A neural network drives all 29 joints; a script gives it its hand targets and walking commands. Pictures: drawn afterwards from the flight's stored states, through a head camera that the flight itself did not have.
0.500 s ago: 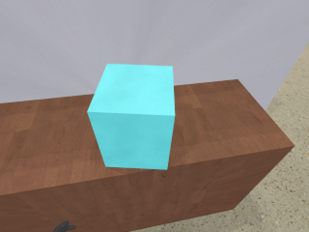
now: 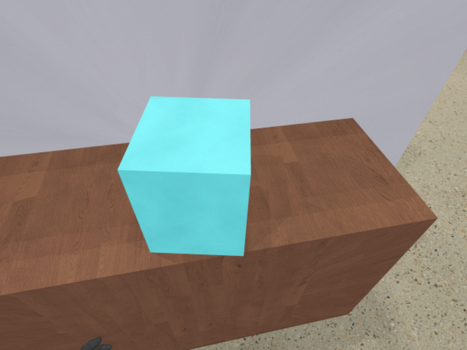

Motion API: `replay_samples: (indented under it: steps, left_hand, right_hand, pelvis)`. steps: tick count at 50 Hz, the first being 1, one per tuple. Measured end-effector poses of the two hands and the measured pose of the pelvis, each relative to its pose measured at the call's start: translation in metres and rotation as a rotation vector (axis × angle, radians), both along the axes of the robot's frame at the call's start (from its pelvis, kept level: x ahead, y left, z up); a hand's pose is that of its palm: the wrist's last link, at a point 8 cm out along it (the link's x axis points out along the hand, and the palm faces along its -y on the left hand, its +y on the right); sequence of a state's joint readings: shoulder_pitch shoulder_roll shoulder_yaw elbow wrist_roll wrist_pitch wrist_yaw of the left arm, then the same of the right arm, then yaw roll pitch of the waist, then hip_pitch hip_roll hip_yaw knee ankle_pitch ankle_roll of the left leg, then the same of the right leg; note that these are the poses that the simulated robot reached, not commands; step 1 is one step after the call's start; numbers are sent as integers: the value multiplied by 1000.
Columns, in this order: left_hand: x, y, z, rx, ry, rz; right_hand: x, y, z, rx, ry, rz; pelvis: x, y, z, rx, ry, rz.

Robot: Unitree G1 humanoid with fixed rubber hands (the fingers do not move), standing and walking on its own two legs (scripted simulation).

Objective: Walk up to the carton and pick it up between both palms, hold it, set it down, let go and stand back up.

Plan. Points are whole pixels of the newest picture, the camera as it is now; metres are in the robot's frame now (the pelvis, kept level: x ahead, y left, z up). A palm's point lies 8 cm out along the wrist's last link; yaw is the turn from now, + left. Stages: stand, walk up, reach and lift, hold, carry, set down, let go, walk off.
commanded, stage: walk up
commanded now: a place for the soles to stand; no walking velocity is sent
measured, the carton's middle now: (198, 178) +0.45 +0.06 +0.05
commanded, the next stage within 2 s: reach and lift in 0.64 s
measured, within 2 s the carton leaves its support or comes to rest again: neither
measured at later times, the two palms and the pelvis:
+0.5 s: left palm out of the picture +0.10 +0.25 -0.09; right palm out of the picture +0.05 -0.28 -0.10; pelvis -0.01 -0.01 +0.00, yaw +0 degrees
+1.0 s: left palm (91, 342) +0.18 +0.24 -0.06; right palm (388, 348) +0.15 -0.26 -0.06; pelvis +0.00 +0.00 +0.00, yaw +3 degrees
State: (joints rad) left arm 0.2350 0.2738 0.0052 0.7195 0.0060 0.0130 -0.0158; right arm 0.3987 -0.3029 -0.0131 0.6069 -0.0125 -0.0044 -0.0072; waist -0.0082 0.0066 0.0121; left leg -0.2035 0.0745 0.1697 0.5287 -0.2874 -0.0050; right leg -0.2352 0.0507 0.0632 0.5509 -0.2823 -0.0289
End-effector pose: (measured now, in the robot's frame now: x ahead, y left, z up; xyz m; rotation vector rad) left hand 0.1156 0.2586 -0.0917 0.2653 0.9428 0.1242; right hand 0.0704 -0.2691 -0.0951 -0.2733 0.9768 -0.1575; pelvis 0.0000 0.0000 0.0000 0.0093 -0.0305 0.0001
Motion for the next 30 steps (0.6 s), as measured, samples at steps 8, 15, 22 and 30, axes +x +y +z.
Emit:
replay_samples:
  steps: [8, 15, 22, 30]
  left_hand:
    - [-4, -3, 0, -4, -4, 2]
    - [-13, -6, -1, -6, 9, 5]
    - [-16, -6, -2, -12, 12, 11]
    - [-14, -5, -3, -14, 16, 7]
  right_hand:
    - [-5, -11, 3, -22, -2, -4]
    - [-14, -14, 1, -19, 10, -9]
    - [-18, -11, -1, -14, 21, -14]
    - [-18, -10, 0, -17, 25, -17]
  pelvis:
    - [-7, -5, 0, 0, -2, -1]
    - [-11, -7, 0, -1, 1, -2]
    - [-11, -7, 0, -2, 3, -3]
    - [-8, -4, 0, -2, 8, -7]
